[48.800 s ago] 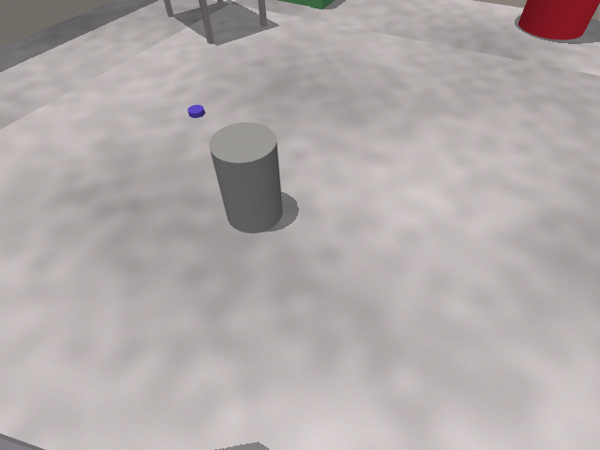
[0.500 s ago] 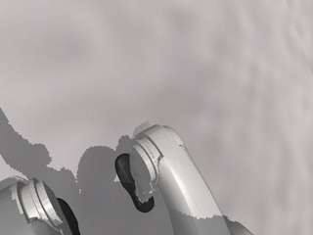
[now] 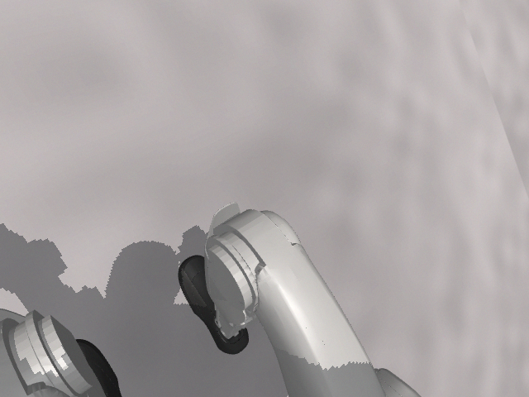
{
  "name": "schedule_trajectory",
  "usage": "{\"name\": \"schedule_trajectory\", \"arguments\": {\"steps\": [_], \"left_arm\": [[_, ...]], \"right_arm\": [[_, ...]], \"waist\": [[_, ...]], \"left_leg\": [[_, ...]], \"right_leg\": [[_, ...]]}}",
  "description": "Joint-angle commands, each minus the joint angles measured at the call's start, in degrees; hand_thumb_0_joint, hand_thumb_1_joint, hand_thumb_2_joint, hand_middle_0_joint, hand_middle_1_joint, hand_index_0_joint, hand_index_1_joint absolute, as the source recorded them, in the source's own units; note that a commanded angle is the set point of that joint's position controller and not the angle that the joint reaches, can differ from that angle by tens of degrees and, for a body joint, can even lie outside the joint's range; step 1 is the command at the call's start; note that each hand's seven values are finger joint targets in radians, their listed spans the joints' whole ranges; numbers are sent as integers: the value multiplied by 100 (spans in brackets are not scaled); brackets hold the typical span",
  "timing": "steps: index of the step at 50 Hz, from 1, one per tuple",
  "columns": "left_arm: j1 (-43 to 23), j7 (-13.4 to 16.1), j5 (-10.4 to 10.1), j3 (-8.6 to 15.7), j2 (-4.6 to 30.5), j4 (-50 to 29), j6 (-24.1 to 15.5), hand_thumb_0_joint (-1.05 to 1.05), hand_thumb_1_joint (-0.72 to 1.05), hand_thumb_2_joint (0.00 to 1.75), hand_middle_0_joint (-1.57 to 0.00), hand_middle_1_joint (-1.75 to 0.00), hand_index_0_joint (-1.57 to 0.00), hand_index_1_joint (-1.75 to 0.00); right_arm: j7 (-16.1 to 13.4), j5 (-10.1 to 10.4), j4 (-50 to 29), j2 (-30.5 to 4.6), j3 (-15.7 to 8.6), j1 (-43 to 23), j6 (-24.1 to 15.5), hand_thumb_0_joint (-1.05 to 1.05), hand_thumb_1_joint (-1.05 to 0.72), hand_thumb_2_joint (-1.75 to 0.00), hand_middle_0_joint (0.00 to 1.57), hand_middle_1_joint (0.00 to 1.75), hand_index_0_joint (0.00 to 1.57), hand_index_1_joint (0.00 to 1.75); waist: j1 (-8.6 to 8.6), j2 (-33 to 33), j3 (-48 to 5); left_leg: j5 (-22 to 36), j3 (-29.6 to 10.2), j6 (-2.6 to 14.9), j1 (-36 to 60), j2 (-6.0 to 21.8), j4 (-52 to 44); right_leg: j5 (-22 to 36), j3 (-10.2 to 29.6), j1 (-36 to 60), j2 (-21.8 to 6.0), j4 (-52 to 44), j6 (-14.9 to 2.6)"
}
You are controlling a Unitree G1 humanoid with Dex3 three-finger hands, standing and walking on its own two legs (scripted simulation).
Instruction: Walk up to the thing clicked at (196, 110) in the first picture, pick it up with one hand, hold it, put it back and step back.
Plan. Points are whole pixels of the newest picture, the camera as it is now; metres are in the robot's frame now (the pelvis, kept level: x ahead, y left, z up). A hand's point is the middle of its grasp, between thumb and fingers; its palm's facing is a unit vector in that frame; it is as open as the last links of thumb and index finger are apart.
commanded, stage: rest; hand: left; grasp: from above
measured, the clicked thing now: out of the picture +0.52 +0.27 -0.29
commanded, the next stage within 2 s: open in 0.32 s
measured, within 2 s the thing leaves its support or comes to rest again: rests again in 0.08 s
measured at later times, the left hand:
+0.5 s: hand out of the picture +0.51 +0.26 -0.26, palm faces -0.43 -0.14 -0.89, open 11.0 cm
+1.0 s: hand out of the picture +0.51 +0.26 -0.26, palm faces -0.44 -0.13 -0.89, open 13.8 cm
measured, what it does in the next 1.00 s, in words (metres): stands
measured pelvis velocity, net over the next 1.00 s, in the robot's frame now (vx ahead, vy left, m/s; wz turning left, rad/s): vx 0.00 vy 0.00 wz -0.03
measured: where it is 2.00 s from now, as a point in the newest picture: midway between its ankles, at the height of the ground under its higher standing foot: (169, 364)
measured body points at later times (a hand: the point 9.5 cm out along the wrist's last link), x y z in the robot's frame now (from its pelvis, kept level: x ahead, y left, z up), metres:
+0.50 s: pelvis +0.00 +0.00 +0.00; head +0.31 +0.11 +0.30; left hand +0.53 +0.26 -0.21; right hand +0.00 -0.24 -0.04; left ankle +0.06 +0.12 -0.28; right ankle +0.12 -0.10 -0.28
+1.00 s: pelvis +0.00 +0.00 +0.01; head +0.31 +0.11 +0.30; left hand +0.53 +0.26 -0.21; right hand -0.01 -0.23 -0.03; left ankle +0.06 +0.12 -0.28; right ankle +0.12 -0.10 -0.28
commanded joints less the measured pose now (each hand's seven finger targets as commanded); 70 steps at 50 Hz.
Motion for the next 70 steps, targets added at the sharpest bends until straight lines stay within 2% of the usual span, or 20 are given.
{"name": "schedule_trajectory", "arguments": {"steps": [1,7,9,10,13,15,21,26,29,33,36,39,42,51,53,54,57,61,65,70], "left_arm": [[-1836,301,-36,67,1154,-781,-63,0,36,83,-73,-91,-76,-87],[-1689,323,-72,-106,915,-608,-23,0,38,85,-73,-93,-77,-89],[-1721,327,-107,-102,1088,-709,-21,0,37,87,-74,-91,-77,-89],[-1898,340,-101,27,1262,-988,-40,0,36,85,-73,-91,-76,-88],[-1591,334,-116,-113,1018,-617,6,0,36,84,-73,-90,-76,-87],[-1866,336,-154,-42,1157,-932,-26,0,37,84,-72,-91,-76,-87],[-1660,332,-177,-95,1229,-577,-4,0,35,83,-72,-90,-75,-86],[-1636,294,-250,-138,1264,-695,-6,0,-5,71,-33,-88,-37,-84],[-1625,251,-329,-160,1307,-742,-11,0,-29,77,-23,-92,-26,-89],[-1656,253,-282,-150,1324,-807,-42,0,-40,86,-16,-98,-18,-96],[-1531,203,-307,-272,1154,-603,-40,0,-43,92,-13,-101,-15,-100],[-1629,210,-334,-239,1348,-789,-47,0,-50,95,-8,-104,-9,-103],[-1478,180,-355,-340,1167,-627,-32,0,-52,96,-7,-105,-8,-104],[-1582,213,-359,-306,1292,-791,-54,0,-50,95,-6,-106,-7,-104],[-1508,191,-379,-351,1275,-827,-43,0,-51,96,-6,-106,-7,-104],[-1690,221,-352,-249,1415,-1036,-58,0,-51,95,-6,-106,-7,-104],[-1479,210,-359,-361,1227,-704,-2,0,-50,95,-6,-106,-7,-104],[-1607,201,-369,-222,1382,-915,-4,0,-49,95,-6,-107,-8,-105],[-1479,159,-407,-368,1256,-755,16,0,-48,94,-6,-107,-8,-105],[-1594,161,-384,-290,1352,-953,-6,0,-48,94,-6,-106,-8,-104]], "right_arm": [[-47,47,242,-1958,-478,1383,-22,0,-91,-90,20,30,20,30],[-27,-17,210,-1898,-369,1281,-65,0,-91,-90,20,30,20,30],[-43,13,201,-1943,-354,1272,-64,0,-91,-91,20,30,20,30],[-40,21,269,-1948,-355,1342,-59,0,-91,-91,20,30,20,30],[-12,-23,218,-1936,-302,1243,-83,0,-91,-91,20,30,20,30],[-11,-7,250,-1980,-298,1289,-80,0,-91,-90,20,30,20,30],[-51,27,241,-2008,-246,1222,-29,0,-91,-91,20,30,20,30],[-68,3,200,-1975,-160,1228,-35,0,-90,-90,20,30,20,30],[-96,5,202,-1991,-133,1220,-36,0,-90,-90,20,30,20,30],[-129,28,226,-1996,-133,1188,-19,0,-90,-90,20,30,20,30],[-131,9,191,-1976,-103,1168,-16,0,-90,-90,20,30,20,30],[-173,46,201,-1990,-120,1171,18,0,-90,-90,20,30,20,30],[-162,17,205,-1987,-95,1160,25,0,-90,-90,20,30,20,30],[-206,17,192,-2023,-61,1169,28,0,-89,-90,20,30,20,30],[-192,4,168,-1996,-41,1160,36,0,-90,-90,20,30,20,30],[-206,19,218,-2014,-61,1217,41,0,-89,-90,20,30,20,30],[-200,-6,171,-1994,-38,1171,37,0,-89,-90,20,30,20,30],[-197,2,222,-2028,-65,1233,69,0,-89,-90,20,30,20,30],[-219,2,141,-2004,-29,1204,80,0,-89,-90,20,30,20,30],[-256,10,175,-2038,-37,1253,83,0,-89,-90,20,30,20,30]], "waist": [[-402,3380,-3821],[-495,3344,-3715],[-501,3263,-3700],[-464,3487,-3885],[-498,3431,-3690],[-534,3558,-3843],[-546,3424,-3618],[-569,3257,-3591],[-613,3244,-3522],[-549,3439,-3610],[-649,3276,-3352],[-583,3293,-3528],[-646,3223,-3451],[-592,3313,-3446],[-651,3352,-3469],[-598,3451,-3667],[-638,3282,-3354],[-625,3520,-3464],[-683,3277,-3407],[-630,3372,-3514]], "left_leg": [[1416,236,-43,2675,143,-1481],[1493,237,-38,2671,159,-1404],[1472,224,-23,2606,168,-1431],[1645,200,-62,2787,191,-1440],[1650,168,-81,2831,203,-1401],[1720,123,-93,2910,218,-1435],[1511,127,-75,2650,227,-1476],[1528,208,-13,2467,206,-1361],[1410,167,-24,2532,235,-1440],[1425,76,-86,2699,262,-1486],[1319,69,-65,2562,258,-1483],[1335,104,-55,2574,261,-1526],[1431,90,-59,2573,270,-1485],[1493,53,-93,2651,281,-1495],[1571,80,-81,2695,282,-1491],[1688,76,-98,2788,287,-1493],[1475,99,-75,2590,269,-1497],[1522,37,-112,2773,298,-1588],[1499,82,-64,2612,273,-1537],[1592,70,-102,2698,290,-1528]], "right_leg": [[1417,-293,2605,285,-1088,-185],[1543,-326,2637,299,-1066,-158],[1559,-312,2754,321,-1117,-148],[1648,-311,2734,285,-1084,-156],[1674,-330,2648,304,-1039,-168],[1693,-353,2629,276,-1062,-155],[1548,-348,2681,307,-1102,-164],[1651,-306,2907,295,-1172,-121],[1515,-324,2829,309,-1210,-122],[1494,-351,2673,258,-1151,-153],[1416,-377,2597,267,-1172,-140],[1452,-342,2790,302,-1237,-132],[1543,-363,2823,306,-1230,-121],[1552,-382,2736,272,-1244,-152],[1655,-360,2906,305,-1237,-133],[1723,-363,2901,289,-1255,-139],[1578,-362,2862,303,-1277,-146],[1557,-385,2777,272,-1267,-154],[1597,-379,2959,311,-1295,-132],[1606,-387,2905,287,-1304,-163]]}}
